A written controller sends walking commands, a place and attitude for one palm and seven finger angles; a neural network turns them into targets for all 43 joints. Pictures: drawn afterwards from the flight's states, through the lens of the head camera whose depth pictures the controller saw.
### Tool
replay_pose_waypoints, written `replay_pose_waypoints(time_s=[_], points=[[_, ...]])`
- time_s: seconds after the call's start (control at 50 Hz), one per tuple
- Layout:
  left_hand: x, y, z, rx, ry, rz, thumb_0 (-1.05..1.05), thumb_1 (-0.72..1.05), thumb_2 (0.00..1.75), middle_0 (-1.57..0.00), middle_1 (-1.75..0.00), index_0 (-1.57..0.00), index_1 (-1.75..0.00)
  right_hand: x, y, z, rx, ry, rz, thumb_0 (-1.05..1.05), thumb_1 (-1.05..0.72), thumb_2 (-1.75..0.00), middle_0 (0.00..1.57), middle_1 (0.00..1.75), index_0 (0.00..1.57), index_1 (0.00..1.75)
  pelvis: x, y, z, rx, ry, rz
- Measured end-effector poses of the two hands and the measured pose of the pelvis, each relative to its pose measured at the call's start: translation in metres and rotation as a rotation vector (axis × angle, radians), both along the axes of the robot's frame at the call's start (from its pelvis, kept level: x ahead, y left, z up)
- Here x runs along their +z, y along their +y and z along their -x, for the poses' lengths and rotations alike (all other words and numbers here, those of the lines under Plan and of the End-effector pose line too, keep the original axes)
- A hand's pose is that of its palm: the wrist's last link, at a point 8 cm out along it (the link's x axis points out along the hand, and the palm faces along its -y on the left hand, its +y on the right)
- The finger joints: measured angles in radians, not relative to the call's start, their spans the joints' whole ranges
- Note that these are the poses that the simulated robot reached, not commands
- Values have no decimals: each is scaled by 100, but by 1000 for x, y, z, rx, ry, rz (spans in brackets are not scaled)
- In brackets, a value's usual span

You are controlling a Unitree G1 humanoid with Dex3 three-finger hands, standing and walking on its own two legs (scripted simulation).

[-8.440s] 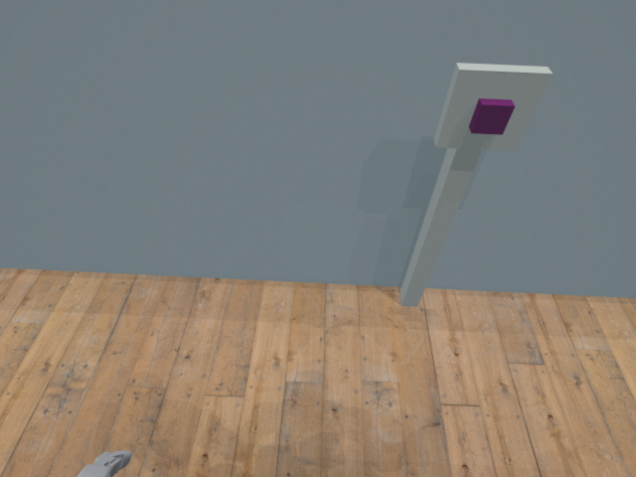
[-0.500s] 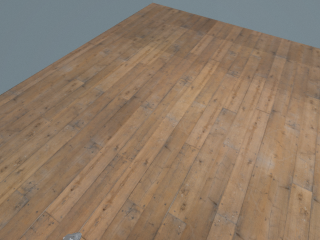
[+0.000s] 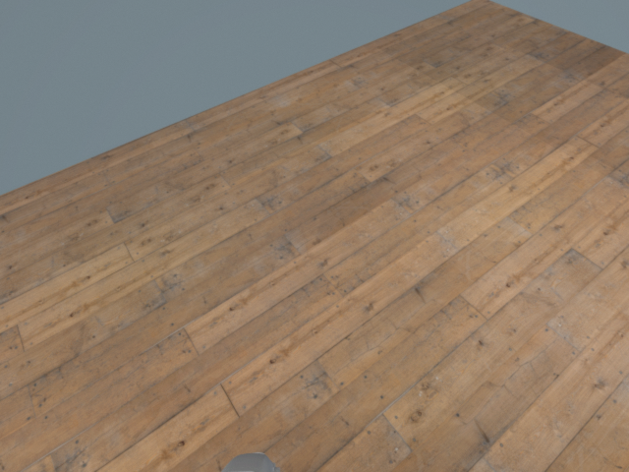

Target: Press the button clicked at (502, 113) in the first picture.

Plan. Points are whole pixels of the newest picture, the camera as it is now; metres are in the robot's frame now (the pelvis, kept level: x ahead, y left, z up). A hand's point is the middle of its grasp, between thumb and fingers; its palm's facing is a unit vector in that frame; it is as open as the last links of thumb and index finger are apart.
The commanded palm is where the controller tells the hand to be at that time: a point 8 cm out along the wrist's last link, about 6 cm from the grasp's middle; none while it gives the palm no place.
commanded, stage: turn to face it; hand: left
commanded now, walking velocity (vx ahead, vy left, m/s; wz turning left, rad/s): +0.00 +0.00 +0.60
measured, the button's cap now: out of the picture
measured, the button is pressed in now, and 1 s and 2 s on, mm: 0 0 0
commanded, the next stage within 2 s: none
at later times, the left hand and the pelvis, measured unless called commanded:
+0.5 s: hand out of the picture +0.08 +0.28 -0.15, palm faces +0.27 -0.93 -0.25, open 7.4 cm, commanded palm none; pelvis +0.01 +0.04 +0.00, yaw +16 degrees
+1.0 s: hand out of the picture -0.05 +0.21 -0.15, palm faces +0.56 -0.78 -0.27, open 7.4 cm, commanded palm none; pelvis +0.00 +0.00 +0.00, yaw +36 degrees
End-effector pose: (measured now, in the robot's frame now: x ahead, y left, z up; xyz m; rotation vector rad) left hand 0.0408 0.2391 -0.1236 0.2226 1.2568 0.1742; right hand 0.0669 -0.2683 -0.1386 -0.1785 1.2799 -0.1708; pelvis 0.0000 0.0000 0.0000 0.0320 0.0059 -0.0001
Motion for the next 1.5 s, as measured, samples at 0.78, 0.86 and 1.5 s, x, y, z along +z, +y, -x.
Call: replay_pose_waypoints(time_s=[0.78, 0.86, 1.5], points=[[27, 23, 15, 351, -203, -82, 1, 91, 89, -20, -30, -20, -30, -12, 30, -70, 363, 63, -18, 1, -91, -89, 20, 30, 20, 30, 0, -4, -14, 471, -23, -1], [23, 12, 51, 435, -161, -74, 1, 91, 89, -20, -30, -20, -30, -9, 35, -90, 435, 57, -13, 1, -91, -89, 20, 30, 20, 30, 2, -6, -12, 530, -31, -10], [2, 35, 206, 870, -129, -62, 1, 91, 90, -20, -30, -20, -30, 15, 190, -131, 895, -79, -24, 1, -90, -89, 20, 30, 21, 30, 1, 29, 32, 904, -29, 47]])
